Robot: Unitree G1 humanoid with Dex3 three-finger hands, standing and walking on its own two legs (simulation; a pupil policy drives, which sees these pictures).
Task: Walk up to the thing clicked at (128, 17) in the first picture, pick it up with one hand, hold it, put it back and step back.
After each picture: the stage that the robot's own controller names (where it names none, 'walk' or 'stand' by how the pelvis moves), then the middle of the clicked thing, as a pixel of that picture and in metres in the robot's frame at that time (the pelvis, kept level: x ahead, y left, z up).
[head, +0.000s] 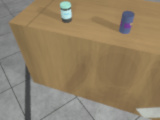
stand; (126, 22) +0.82 -0.23 -0.03
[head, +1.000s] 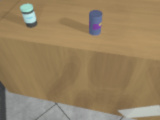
rise first; (95, 23) +0.75 -0.01 +0.00
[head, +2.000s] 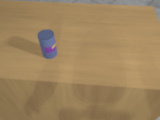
rise first; (48, 44) +0.55 +0.18 +0.01
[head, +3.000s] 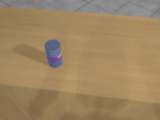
stand; (54, 54) +0.54 +0.16 -0.03
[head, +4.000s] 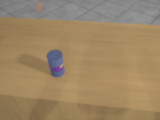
stand; (56, 64) +0.51 +0.15 -0.03
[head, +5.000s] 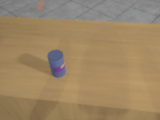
stand; (57, 64) +0.51 +0.15 -0.03
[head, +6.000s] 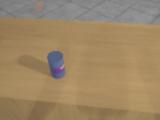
rise first; (56, 65) +0.50 +0.15 -0.03
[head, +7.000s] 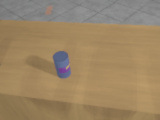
rise first; (62, 65) +0.51 +0.15 -0.03
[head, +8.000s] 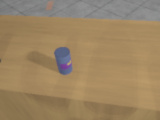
go down; (63, 61) +0.51 +0.14 -0.02
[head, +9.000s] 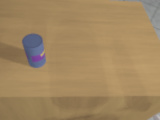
go down; (35, 51) +0.49 +0.15 +0.02
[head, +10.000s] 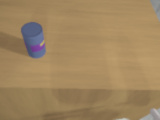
close in; (34, 41) +0.51 +0.14 +0.04
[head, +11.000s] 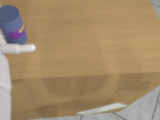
close; (12, 27) +0.53 +0.16 +0.06
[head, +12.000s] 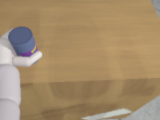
lift; (25, 47) +0.47 +0.15 +0.05
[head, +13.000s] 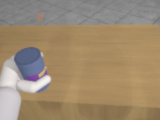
lift; (33, 70) +0.32 +0.16 +0.18
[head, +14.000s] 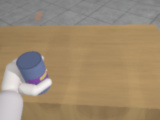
hold; (35, 74) +0.32 +0.16 +0.16
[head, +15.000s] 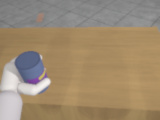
hold; (33, 73) +0.32 +0.16 +0.16
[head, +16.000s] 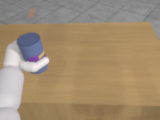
crouch; (33, 54) +0.40 +0.16 +0.16
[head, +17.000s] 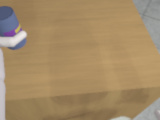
lower; (9, 29) +0.51 +0.17 +0.12
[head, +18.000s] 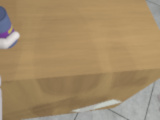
lower; (0, 28) +0.52 +0.17 +0.06
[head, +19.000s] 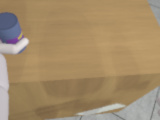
lower; (11, 34) +0.51 +0.16 +0.06
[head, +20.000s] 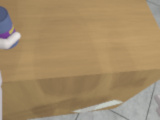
lower; (2, 29) +0.52 +0.17 +0.06
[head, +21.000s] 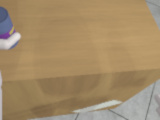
lower; (2, 29) +0.52 +0.17 +0.06
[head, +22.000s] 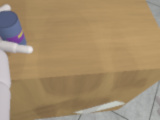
open; (11, 32) +0.52 +0.15 +0.06
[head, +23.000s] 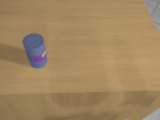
sink last; (36, 51) +0.48 +0.14 +0.03
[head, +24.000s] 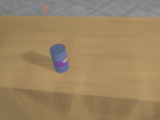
stand; (59, 59) +0.52 +0.15 +0.01
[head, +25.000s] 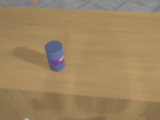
stand; (55, 56) +0.50 +0.14 +0.02
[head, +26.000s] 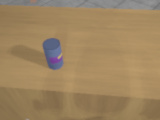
stand; (53, 54) +0.50 +0.15 +0.03
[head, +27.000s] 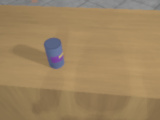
stand; (54, 53) +0.50 +0.14 +0.02
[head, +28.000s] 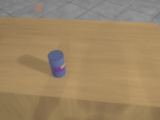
stand; (57, 64) +0.51 +0.15 -0.03
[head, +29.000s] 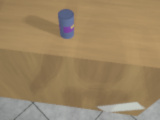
walk; (66, 24) +0.63 +0.09 -0.01
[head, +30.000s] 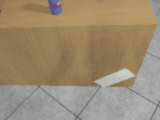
walk; (54, 3) +0.87 +0.21 -0.01
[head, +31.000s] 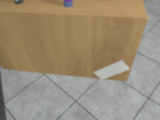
stand; out of the picture +1.12 +0.15 -0.01
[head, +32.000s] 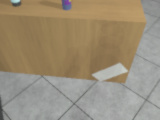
stand; (66, 0) +1.10 +0.14 -0.03
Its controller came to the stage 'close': yes
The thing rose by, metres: 0.21
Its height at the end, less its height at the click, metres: +0.00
